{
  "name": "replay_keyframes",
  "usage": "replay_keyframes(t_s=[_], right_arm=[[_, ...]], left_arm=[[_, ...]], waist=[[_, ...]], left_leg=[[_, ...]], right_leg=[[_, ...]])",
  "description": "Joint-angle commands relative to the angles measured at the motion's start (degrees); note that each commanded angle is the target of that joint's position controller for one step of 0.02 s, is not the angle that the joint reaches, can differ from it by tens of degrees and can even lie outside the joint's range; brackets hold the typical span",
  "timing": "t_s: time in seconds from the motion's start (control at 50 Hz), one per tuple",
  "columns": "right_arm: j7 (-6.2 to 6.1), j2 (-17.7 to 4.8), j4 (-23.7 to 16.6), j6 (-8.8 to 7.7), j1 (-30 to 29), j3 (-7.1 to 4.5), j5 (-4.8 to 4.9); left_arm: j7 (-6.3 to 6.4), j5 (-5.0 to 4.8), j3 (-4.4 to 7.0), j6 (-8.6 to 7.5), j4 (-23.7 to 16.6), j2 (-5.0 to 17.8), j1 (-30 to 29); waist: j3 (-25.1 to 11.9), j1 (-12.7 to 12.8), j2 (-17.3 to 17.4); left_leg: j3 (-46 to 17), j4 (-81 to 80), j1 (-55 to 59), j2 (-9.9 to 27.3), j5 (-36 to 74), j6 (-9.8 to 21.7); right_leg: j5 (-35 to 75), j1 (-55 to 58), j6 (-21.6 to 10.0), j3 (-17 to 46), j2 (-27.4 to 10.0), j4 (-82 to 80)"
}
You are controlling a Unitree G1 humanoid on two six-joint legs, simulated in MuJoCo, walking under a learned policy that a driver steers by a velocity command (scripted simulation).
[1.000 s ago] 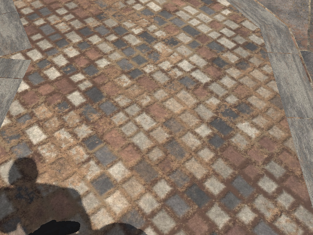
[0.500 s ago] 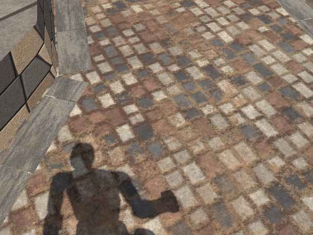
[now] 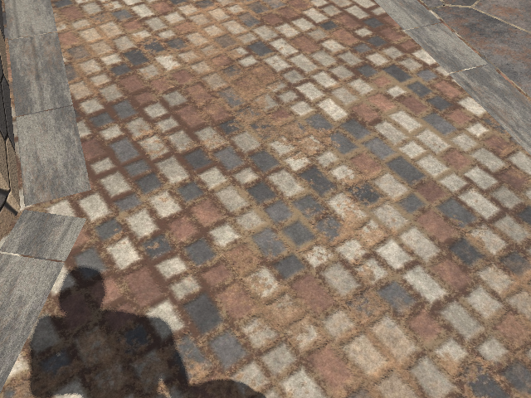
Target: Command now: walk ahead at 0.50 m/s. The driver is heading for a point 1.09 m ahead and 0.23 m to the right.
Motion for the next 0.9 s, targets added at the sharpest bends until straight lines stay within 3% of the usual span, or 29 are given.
replay_keyframes(t_s=[0.02,0.06,0.1,0.12,0.14,0.16,0.18,0.2,0.22,0.24,0.28,0.34,0.46,0.58,0.64,0.66,0.68,0.7,0.72,0.74,0.76,0.78,0.8,0.84,0.9], right_arm=[[-0.5,-8.2,-0.8,-0.54,2.7,-1.53,-0.34],[-0.87,-8.8,-0.1,-0.34,2.7,-1.66,-0.6],[-1.16,-9.6,0.3,-0.23,1.1,-1.85,-0.76],[-1.18,-10.1,0.5,-0.04,0.3,-1.98,-0.78],[-1.15,-9.7,0.3,0.15,-0.4,-1.77,-0.54],[-0.95,-6.7,-1.7,-0.05,0.6,-0.8,0.57],[-0.59,-3.0,-1.8,-0.04,6.6,-0.41,1.34],[-0.83,-7.9,-1.7,0.25,2.0,-1.73,-0.17],[-0.52,-7.5,-2.8,-0.02,-1.9,-1.78,-0.18],[-0.3,-6.3,-3.1,-0.16,-4.0,-1.52,-0.13],[0.23,-4.8,-2.5,1.16,-3.1,-1.3,-1.34],[1.07,-3.5,-3.0,2.39,-5.2,-1.15,-1.6],[1.54,-3.0,-7.5,2.57,-19.5,-0.52,-1.15],[1.31,-3.2,-10.5,2.05,-28.0,-0.02,-0.86],[0.97,-4.3,-10.5,1.39,-25.9,-0.57,-0.89],[0.61,-5.0,-9.2,1.08,-21.6,-1.04,-0.97],[0.14,-5.9,-6.3,0.57,-13.1,-1.7,-1.28],[-0.55,-8.9,-3.3,-0.01,-2.7,-2.85,-2.39],[-0.99,-15.5,-2.6,0.07,4.2,-4.66,-3.47],[-0.38,-14.3,-2.6,0.91,1.3,-4.53,-1.22],[-0.23,-11.7,-3.5,1.15,-5.3,-3.86,-0.15],[0.0,-7.8,-4.1,0.84,-9.3,-2.85,-0.15],[-0.05,-5.8,-3.9,0.48,-11.1,-2.26,-0.22],[-0.38,-3.9,-2.6,-0.28,-10.9,-1.56,-0.09],[-0.41,-5.8,-0.6,-1.33,-7.0,-1.95,0.21]], left_arm=[[0.17,-0.15,0.15,-1.02,-5.5,3.0,-7.6],[0.3,-0.13,0.28,-1.35,-6.1,3.5,-8.1],[0.78,-0.1,0.73,-1.83,-5.1,4.3,-4.1],[1.24,0.05,1.29,-2.21,-3.2,5.1,2.0],[1.82,0.66,2.1,-2.82,0.3,6.5,12.1],[2.58,2.09,3.53,-3.22,2.2,11.7,21.6],[2.24,1.68,4.75,-2.81,2.8,16.3,23.1],[1.85,-0.59,4.19,-2.3,2.4,13.0,18.0],[1.73,-1.0,3.23,-2.36,1.5,9.3,12.2],[1.52,-0.74,2.43,-2.7,1.3,6.2,9.5],[1.74,-0.92,1.59,-3.36,2.6,3.6,8.5],[1.77,-1.28,1.85,-4.56,5.0,4.8,12.5],[1.79,-1.38,1.6,-4.55,7.6,4.8,17.8],[2.46,-0.72,1.54,-4.22,10.2,5.4,22.5],[3.02,-0.32,1.81,-3.88,10.7,6.4,20.9],[3.1,-0.24,1.94,-3.77,10.7,6.8,20.0],[3.01,-0.42,1.88,-3.51,10.7,6.8,19.0],[2.9,-0.77,1.39,-3.58,9.8,5.7,18.7],[2.21,-3.08,0.11,-3.7,7.8,0.1,24.0],[2.44,-1.76,1.46,-3.55,8.5,4.3,22.6],[2.41,-1.23,2.04,-3.43,7.3,5.3,17.9],[2.06,-1.11,1.76,-3.74,6.7,4.3,15.2],[1.87,-0.87,1.76,-3.45,6.9,3.2,14.4],[1.17,0.42,1.52,-1.94,7.7,1.6,16.1],[0.52,0.48,1.58,-0.83,6.4,1.3,12.4]], waist=[[4.5,-0.4,6.3],[4.7,0.2,6.5],[2.7,2.6,7.1],[-0.6,5.3,6.9],[-6.1,9.4,5.0],[-13.6,11.8,-1.3],[-18.8,8.8,-12.8],[-13.4,7.5,-3.8],[-5.4,5.5,-1.0],[-2.1,4.3,1.0],[-0.3,1.6,-1.0],[0.2,1.0,-0.5],[3.9,3.7,-0.3],[4.8,6.0,-1.0],[3.8,4.0,-1.4],[1.6,2.0,-1.7],[-2.6,-1.7,-0.3],[-9.0,-5.3,2.3],[-17.6,-4.4,14.9],[-17.8,-3.6,12.1],[-8.5,-0.8,8.2],[-3.4,0.4,5.6],[-0.6,2.1,5.6],[0.3,4.5,7.0],[1.2,4.9,6.2]], left_leg=[[-7.0,-1.4,0.1,16.7,23.9,6.7],[-7.0,0.8,3.0,18.0,28.6,6.2],[-5.8,6.7,4.0,18.1,41.4,5.0],[-4.7,14.2,3.6,17.1,48.1,4.1],[-2.5,25.8,-1.0,14.5,45.7,3.0],[0.1,43.9,-15.6,10.6,26.9,1.3],[-1.1,61.6,-32.8,-0.4,-16.9,-0.3],[-8.7,65.7,-37.3,3.1,-15.1,0.8],[-8.0,64.1,-38.5,5.8,-9.7,1.0],[-7.5,60.6,-36.9,7.9,-6.0,1.0],[-6.7,56.1,-31.9,9.9,-3.7,-0.2],[-5.0,53.0,-32.8,10.5,-1.0,-1.7],[-1.9,37.2,-39.5,11.5,10.2,-4.0],[0.0,25.7,-37.8,9.0,11.5,-2.3],[0.5,22.2,-32.6,7.0,5.5,0.3],[1.2,20.9,-26.8,5.2,3.5,1.3],[2.2,17.0,-16.6,3.5,5.1,2.7],[-3.8,16.7,-1.5,8.9,4.3,5.2],[-30.4,13.2,16.1,26.6,-2.9,12.3],[-42.4,6.6,14.2,29.1,-2.3,13.8],[-32.7,6.2,6.2,26.6,-4.4,12.1],[-26.4,3.8,-1.5,24.1,-1.7,10.6],[-21.3,1.8,-6.6,21.2,0.7,8.4],[-15.1,-0.4,-12.1,17.9,6.0,6.5],[-11.7,-2.6,-12.1,16.9,10.4,7.5]], right_leg=[[0.8,-1.1,-1.3,-1.8,1.7,-4.8],[-2.3,0.2,-2.8,-2.0,2.6,-7.2],[-6.7,7.4,-4.8,-3.2,5.1,-9.6],[-7.6,15.0,-6.0,-4.1,7.1,-11.6],[-5.2,28.0,-7.6,-3.6,7.2,-14.3],[-10.0,44.9,-11.3,11.4,-5.7,-15.1],[-10.0,54.8,-18.1,38.1,-19.1,-22.4],[-13.3,49.4,-16.6,37.3,-16.1,-24.6],[-12.5,40.9,-15.1,28.3,-14.4,-25.9],[-8.5,35.0,-13.5,22.6,-11.6,-28.2],[-2.3,28.3,-11.0,14.7,-7.5,-30.8],[3.4,27.3,-11.7,10.6,-6.4,-33.0],[7.1,30.5,-10.7,5.3,-3.9,-35.3],[14.8,38.5,-10.5,4.0,-5.9,-32.5],[26.1,41.9,-9.5,3.2,-7.3,-27.1],[33.6,42.0,-8.8,2.6,-7.0,-21.9],[36.4,40.2,-7.7,0.8,-5.1,-12.2],[25.6,30.8,-6.6,-0.8,-2.7,1.3],[-4.4,10.6,-3.5,-4.7,6.3,24.1],[-27.4,3.2,-4.2,2.8,9.6,32.3],[-23.0,-0.1,-4.8,5.0,5.7,33.4],[-18.6,0.6,-4.8,4.9,3.6,30.4],[-16.3,2.8,-4.7,4.5,1.9,26.8],[-14.1,7.6,-3.3,3.8,0.7,23.1],[-10.2,4.6,-1.7,2.2,-0.1,19.8]])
